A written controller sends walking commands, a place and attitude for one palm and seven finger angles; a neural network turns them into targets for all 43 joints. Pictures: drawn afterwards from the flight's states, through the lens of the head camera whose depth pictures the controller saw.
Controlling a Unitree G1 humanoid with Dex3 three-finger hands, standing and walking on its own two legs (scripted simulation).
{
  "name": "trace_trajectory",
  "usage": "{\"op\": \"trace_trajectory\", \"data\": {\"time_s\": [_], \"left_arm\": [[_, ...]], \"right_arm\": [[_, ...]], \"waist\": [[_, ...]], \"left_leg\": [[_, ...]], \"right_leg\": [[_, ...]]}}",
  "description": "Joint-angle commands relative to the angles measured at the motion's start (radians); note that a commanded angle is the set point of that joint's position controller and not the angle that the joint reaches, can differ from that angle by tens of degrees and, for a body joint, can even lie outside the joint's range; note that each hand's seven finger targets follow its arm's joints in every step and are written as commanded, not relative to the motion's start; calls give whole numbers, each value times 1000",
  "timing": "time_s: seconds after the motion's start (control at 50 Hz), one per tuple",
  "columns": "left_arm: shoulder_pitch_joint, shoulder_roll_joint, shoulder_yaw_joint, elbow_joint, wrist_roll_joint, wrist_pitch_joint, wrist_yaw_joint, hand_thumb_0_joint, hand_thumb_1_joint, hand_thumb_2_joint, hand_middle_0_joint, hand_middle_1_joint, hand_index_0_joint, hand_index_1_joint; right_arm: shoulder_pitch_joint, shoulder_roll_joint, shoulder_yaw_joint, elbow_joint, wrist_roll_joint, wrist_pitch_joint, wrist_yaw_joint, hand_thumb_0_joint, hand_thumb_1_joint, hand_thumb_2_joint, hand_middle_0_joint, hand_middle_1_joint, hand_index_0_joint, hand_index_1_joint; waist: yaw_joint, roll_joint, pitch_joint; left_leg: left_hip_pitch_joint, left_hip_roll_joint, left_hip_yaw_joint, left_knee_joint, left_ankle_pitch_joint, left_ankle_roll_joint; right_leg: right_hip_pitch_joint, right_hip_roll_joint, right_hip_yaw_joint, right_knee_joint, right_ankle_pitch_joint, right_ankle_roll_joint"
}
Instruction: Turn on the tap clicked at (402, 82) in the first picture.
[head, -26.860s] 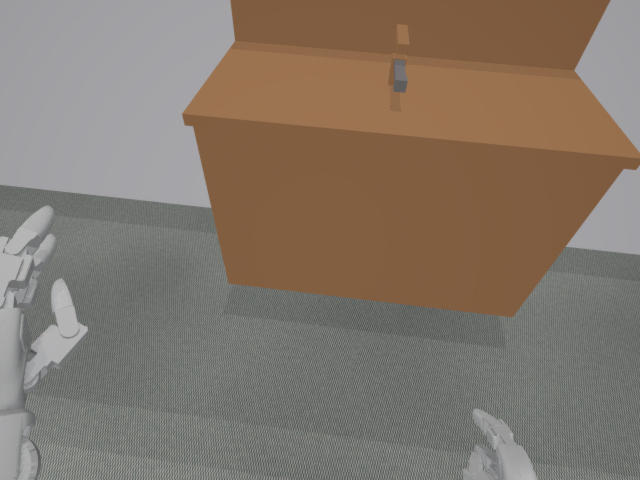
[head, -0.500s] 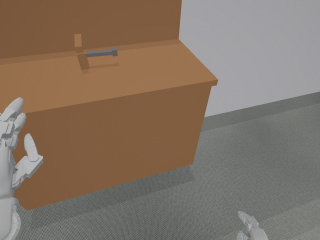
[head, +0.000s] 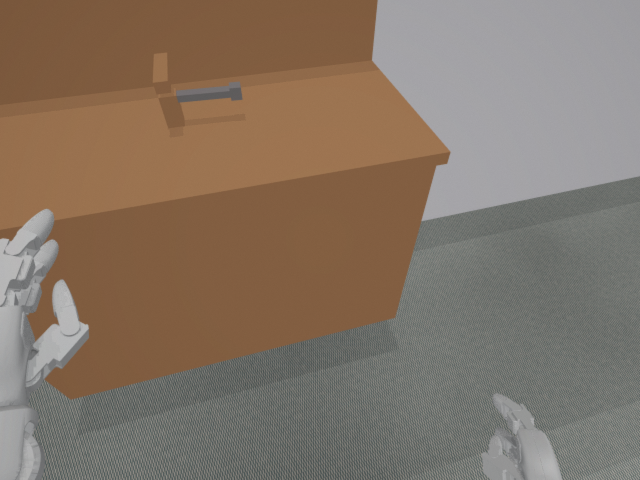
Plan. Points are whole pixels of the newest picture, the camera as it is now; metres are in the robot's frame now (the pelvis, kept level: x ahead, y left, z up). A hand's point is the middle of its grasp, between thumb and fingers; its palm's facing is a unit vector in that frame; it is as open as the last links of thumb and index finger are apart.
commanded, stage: stop stepping back and stand still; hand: left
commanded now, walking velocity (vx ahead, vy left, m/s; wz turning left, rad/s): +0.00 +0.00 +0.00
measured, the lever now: (235, 91) +0.84 +0.25 +0.07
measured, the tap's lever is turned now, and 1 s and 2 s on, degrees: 86 86 86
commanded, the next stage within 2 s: stand and check the lever's angle in 0.06 s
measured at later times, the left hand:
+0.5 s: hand (46, 318) +0.22 +0.28 +0.16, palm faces +0.39 -0.85 -0.36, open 7.4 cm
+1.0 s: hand (39, 317) +0.23 +0.29 +0.15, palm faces +0.39 -0.85 -0.35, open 7.4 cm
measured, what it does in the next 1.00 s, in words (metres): stands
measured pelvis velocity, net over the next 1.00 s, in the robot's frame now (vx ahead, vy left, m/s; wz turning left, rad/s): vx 0.01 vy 0.05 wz -0.01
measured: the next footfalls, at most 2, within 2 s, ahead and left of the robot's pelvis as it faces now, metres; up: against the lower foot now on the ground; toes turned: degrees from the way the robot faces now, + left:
none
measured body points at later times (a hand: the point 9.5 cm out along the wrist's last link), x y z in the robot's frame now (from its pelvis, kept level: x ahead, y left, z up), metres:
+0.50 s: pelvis +0.01 +0.04 +0.00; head +0.01 +0.04 +0.45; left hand +0.20 +0.32 +0.18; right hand +0.18 -0.19 -0.08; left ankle +0.02 +0.14 -0.74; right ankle +0.03 -0.07 -0.74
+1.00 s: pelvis +0.01 +0.05 +0.01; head +0.02 +0.05 +0.46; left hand +0.20 +0.33 +0.17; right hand +0.19 -0.18 -0.07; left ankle +0.02 +0.14 -0.74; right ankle +0.03 -0.07 -0.74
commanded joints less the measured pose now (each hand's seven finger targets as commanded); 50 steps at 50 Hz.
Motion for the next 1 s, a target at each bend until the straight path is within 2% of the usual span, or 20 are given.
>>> {"op": "trace_trajectory", "data": {"time_s": [0.0,0.06,0.1,0.12,0.16,0.26,0.3,0.34,0.38,0.44,0.64,0.72,0.8,0.88,0.92,0.98], "left_arm": [[-49,185,121,-236,-6,-67,22,0,900,900,-200,-300,-200,-300],[-32,183,123,-224,-9,-63,20,0,900,900,-200,-300,-200,-300],[-39,184,123,-223,-10,-62,21,0,900,900,-200,-300,-200,-300],[-52,181,118,-226,-9,-60,20,0,900,900,-200,-300,-200,-300],[-49,177,114,-209,-9,-57,20,0,900,900,-200,-300,-200,-300],[-85,171,99,-225,-3,-59,22,0,900,900,-200,-300,-200,-300],[-90,173,100,-229,-1,-60,23,0,900,900,-200,-300,-200,-300],[-94,176,103,-239,2,-63,25,0,900,900,-200,-300,-200,-300],[-72,174,109,-222,0,-63,25,0,900,900,-200,-300,-200,-300],[-62,169,105,-218,-1,-64,22,0,900,900,-200,-300,-200,-300],[-59,172,113,-222,-2,-71,23,0,900,900,-200,-300,-200,-300],[-72,174,111,-222,0,-72,24,0,900,900,-200,-300,-200,-300],[-63,169,111,-209,-2,-72,25,0,900,900,-200,-300,-200,-300],[-59,171,112,-214,-2,-70,24,0,900,900,-200,-300,-200,-300],[-66,173,110,-215,-3,-68,23,0,900,900,-200,-300,-200,-300],[-74,166,104,-208,-2,-67,24,0,900,900,-200,-300,-200,-300]], "right_arm": [[-93,-87,-25,-168,-1,-47,-3,0,-900,-900,200,300,200,300],[-96,-85,-19,-172,-4,-42,-5,0,-900,-900,200,300,200,300],[-96,-86,-18,-173,-6,-39,-6,0,-900,-900,200,300,200,300],[-101,-89,-17,-173,-7,-39,-7,0,-900,-900,200,300,200,300],[-99,-84,-12,-172,-8,-36,-8,0,-900,-900,200,300,200,300],[-104,-85,-7,-170,-12,-37,-11,0,-900,-900,200,300,200,300],[-105,-85,-5,-170,-15,-38,-12,0,-900,-900,200,300,200,300],[-105,-83,-3,-169,-17,-38,-14,0,-900,-900,200,300,200,300],[-103,-81,-4,-167,-17,-37,-14,0,-900,-900,200,300,200,300],[-106,-79,-3,-164,-17,-36,-13,0,-900,-900,200,300,200,300],[-107,-82,-8,-163,-17,-34,-16,0,-900,-900,200,300,200,300],[-112,-88,-12,-166,-17,-32,-16,0,-900,-900,200,300,200,300],[-108,-86,-12,-165,-16,-31,-17,0,-900,-900,200,300,200,300],[-107,-86,-13,-166,-16,-29,-17,0,-900,-900,200,300,200,300],[-113,-88,-14,-169,-15,-29,-16,0,-900,-900,200,300,200,300],[-110,-85,-11,-164,-15,-27,-16,0,-900,-900,200,300,200,300]], "waist": [[2,-9,-137],[1,16,-129],[0,-3,-134],[-2,27,-124],[1,4,-126],[2,48,-127],[3,44,-123],[2,55,-130],[5,26,-142],[1,45,-131],[2,38,-149],[1,59,-136],[2,28,-150],[2,33,-158],[2,49,-150],[2,36,-142]], "left_leg": [[34,32,-48,-29,121,57],[34,39,-58,-51,128,57],[30,40,-60,-58,125,56],[27,40,-65,-69,124,55],[29,43,-66,-78,112,57],[18,50,-79,-126,63,57],[6,52,-85,-142,36,57],[5,58,-94,-157,59,56],[-3,55,-89,-152,59,55],[-3,50,-81,-149,64,50],[4,48,-77,-140,118,45],[-8,44,-83,-152,78,43],[-1,42,-79,-140,92,45],[6,39,-72,-128,127,44],[6,37,-73,-132,111,42],[-6,37,-75,-142,74,43]], "right_leg": [[39,-160,187,-130,85,57],[31,-145,174,-123,102,58],[38,-138,168,-124,106,60],[32,-136,164,-121,103,58],[31,-128,157,-124,102,60],[37,-111,136,-114,75,60],[39,-104,128,-112,68,62],[52,-99,114,-94,90,62],[68,-101,110,-97,99,64],[56,-105,114,-103,105,62],[72,-105,108,-93,149,63],[62,-104,109,-99,119,61],[71,-107,111,-103,138,62],[77,-110,114,-105,160,62],[67,-112,117,-110,144,60],[68,-105,113,-113,124,62]]}}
